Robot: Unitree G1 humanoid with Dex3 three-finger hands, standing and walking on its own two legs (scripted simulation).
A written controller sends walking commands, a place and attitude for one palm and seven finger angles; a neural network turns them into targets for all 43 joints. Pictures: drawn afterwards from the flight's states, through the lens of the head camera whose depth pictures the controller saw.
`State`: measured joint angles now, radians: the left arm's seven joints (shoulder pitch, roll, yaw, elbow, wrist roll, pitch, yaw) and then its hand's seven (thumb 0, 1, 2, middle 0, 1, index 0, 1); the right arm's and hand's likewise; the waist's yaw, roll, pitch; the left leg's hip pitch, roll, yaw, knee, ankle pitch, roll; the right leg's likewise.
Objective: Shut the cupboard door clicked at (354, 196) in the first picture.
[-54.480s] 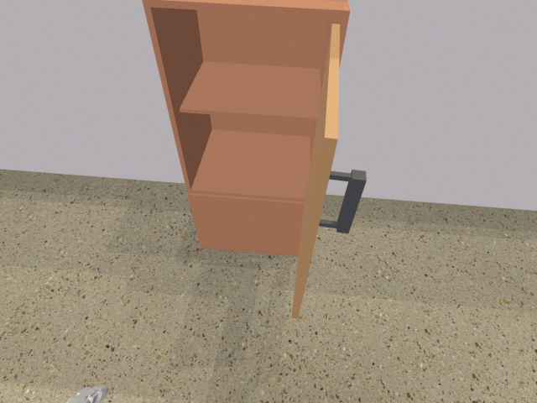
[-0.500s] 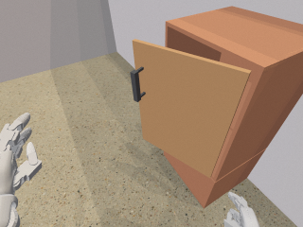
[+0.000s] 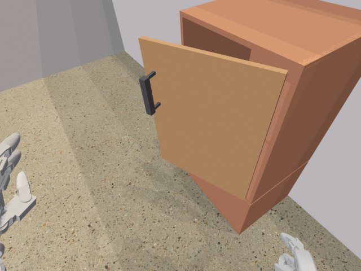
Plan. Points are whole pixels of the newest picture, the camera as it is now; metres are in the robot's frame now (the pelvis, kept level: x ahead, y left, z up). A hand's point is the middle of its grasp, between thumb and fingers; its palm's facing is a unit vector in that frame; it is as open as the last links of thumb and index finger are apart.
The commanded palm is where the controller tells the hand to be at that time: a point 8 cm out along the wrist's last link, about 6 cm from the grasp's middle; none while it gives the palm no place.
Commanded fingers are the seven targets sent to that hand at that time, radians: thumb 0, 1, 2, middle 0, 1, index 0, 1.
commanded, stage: step back with the hand held close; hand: left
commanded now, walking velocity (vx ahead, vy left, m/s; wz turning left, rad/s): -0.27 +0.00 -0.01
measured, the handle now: (151, 93) +0.65 +0.15 +0.04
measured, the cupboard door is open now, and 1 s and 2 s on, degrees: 23 23 23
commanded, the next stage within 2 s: stop stepping back and stand still in 1.46 s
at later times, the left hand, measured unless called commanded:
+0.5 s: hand out of the picture +0.14 +0.29 +0.15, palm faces +0.43 -0.76 -0.48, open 7.4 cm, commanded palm +0.08 +0.32 +0.18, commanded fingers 0.00 0.90 0.90 -0.20 -0.30 -0.20 -0.30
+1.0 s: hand out of the picture +0.11 +0.30 +0.17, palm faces +0.47 -0.76 -0.45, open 7.4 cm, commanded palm +0.05 +0.33 +0.18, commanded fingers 0.00 0.90 0.90 -0.20 -0.30 -0.20 -0.30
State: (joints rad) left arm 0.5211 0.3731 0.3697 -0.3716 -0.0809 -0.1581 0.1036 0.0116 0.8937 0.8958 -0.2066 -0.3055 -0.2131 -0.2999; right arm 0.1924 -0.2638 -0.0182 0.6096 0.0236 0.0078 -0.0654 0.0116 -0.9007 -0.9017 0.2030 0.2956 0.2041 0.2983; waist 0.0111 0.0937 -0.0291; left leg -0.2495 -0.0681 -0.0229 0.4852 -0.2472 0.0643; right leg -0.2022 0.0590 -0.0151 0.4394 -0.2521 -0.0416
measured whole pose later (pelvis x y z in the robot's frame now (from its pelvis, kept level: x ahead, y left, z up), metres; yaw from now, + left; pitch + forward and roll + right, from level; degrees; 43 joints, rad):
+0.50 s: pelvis -0.06 +0.02 -0.01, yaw -1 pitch +1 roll -1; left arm 0.52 0.42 0.44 -0.45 -0.03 -0.20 0.14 0.01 0.89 0.90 -0.21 -0.31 -0.22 -0.30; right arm 0.21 -0.23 0.00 0.54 0.02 0.02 -0.08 0.01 -0.90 -0.90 0.20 0.30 0.21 0.30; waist 0.01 0.02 -0.02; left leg -0.40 -0.08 0.02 0.59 -0.21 0.10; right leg -0.37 0.04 0.00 0.58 -0.22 -0.01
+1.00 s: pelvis -0.10 +0.03 -0.02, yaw -1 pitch +4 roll -4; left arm 0.51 0.44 0.51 -0.51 -0.04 -0.28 0.14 0.01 0.89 0.90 -0.21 -0.31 -0.22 -0.30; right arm 0.21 -0.20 0.00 0.61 -0.02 -0.06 -0.06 0.01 -0.90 -0.90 0.20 0.30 0.21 0.30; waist 0.00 0.00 -0.05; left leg -0.54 -0.01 0.04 0.63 -0.16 0.10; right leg -0.29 0.08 0.03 0.67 -0.38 0.00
